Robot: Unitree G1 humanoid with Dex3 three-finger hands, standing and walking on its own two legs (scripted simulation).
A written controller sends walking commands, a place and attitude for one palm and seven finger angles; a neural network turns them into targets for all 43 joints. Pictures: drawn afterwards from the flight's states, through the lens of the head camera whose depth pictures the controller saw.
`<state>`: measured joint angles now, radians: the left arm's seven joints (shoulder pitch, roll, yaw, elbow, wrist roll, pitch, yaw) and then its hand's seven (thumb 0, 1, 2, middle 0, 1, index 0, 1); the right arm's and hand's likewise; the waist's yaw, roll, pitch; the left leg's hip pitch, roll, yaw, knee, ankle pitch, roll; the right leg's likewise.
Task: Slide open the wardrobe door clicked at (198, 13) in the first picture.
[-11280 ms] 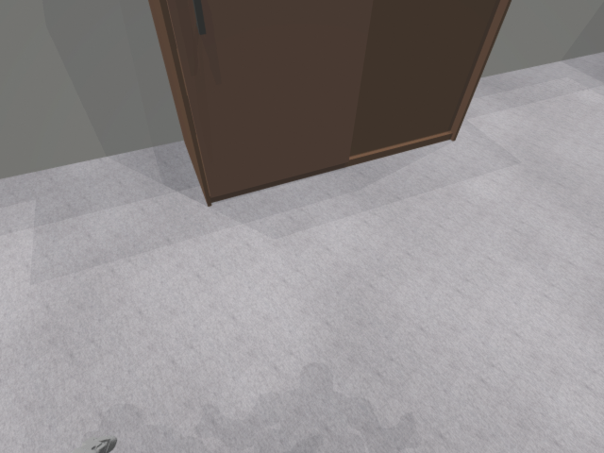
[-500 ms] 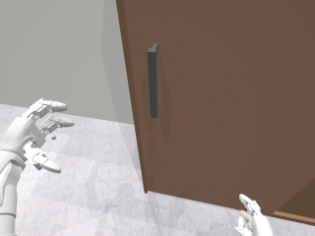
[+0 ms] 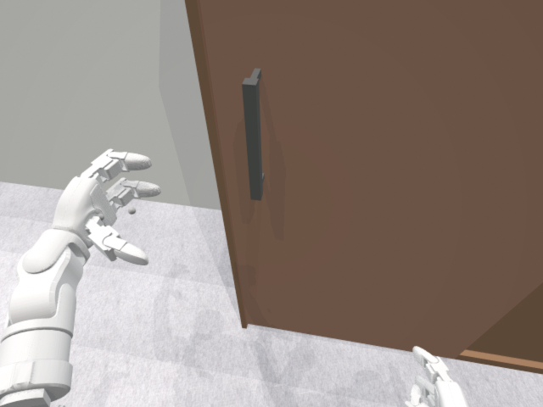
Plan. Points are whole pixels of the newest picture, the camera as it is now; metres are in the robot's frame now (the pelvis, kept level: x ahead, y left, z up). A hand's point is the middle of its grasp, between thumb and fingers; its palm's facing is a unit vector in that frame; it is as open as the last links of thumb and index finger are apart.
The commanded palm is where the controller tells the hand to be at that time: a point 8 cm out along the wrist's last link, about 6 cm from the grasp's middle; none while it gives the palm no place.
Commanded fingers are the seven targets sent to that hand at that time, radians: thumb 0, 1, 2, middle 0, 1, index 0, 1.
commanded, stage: move the hooked fingers beside the handle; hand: left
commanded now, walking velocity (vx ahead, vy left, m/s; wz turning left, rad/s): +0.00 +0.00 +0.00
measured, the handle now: (256, 140) +0.51 +0.07 +0.14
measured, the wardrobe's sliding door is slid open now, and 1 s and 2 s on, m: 0.00 0.00 0.00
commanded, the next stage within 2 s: feel for the door with the fingertips in 1.78 s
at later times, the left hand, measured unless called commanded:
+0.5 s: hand (174, 180) +0.40 +0.18 +0.14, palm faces -0.10 -1.00 -0.01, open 14.0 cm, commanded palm +0.38 +0.23 +0.14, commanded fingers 0.00 -0.50 0.30 -0.30 -1.20 -0.30 -1.20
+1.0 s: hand (210, 161) +0.45 +0.14 +0.14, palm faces -0.11 -0.99 +0.00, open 14.0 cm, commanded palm +0.43 +0.19 +0.14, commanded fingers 0.00 -0.50 0.30 -0.30 -1.20 -0.30 -1.20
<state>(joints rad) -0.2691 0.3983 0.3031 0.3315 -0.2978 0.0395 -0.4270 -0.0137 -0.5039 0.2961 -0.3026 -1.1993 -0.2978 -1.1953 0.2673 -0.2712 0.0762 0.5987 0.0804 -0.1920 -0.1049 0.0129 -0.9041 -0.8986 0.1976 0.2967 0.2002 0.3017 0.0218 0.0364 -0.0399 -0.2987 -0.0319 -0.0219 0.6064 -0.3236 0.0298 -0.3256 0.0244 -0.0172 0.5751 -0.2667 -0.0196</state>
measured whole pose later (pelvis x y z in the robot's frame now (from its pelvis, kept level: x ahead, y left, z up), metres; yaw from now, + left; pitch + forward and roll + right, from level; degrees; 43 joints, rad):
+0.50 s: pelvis +0.01 +0.00 +0.00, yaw -1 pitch +4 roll +0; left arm -0.49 0.36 0.24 0.56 -0.24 0.00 -0.32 -0.01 -0.50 0.30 -0.30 -1.20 -0.30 -1.20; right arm 0.29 -0.26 0.07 0.62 0.07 -0.13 -0.09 0.01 -0.90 -0.90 0.20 0.30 0.20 0.30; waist -0.01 0.02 -0.05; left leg -0.34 -0.03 -0.01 0.61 -0.33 0.03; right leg -0.37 0.03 -0.01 0.58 -0.27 -0.02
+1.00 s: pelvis +0.01 +0.00 +0.00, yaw -1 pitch +6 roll +0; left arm -0.73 0.33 0.22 0.85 -0.18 -0.11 -0.24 -0.01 -0.50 0.30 -0.30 -1.20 -0.30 -1.20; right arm 0.35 -0.26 0.05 0.64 0.05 -0.08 -0.06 0.01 -0.91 -0.90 0.20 0.30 0.20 0.30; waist -0.06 0.02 -0.06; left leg -0.41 -0.03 0.00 0.64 -0.34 0.03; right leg -0.45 0.03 0.00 0.62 -0.28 -0.02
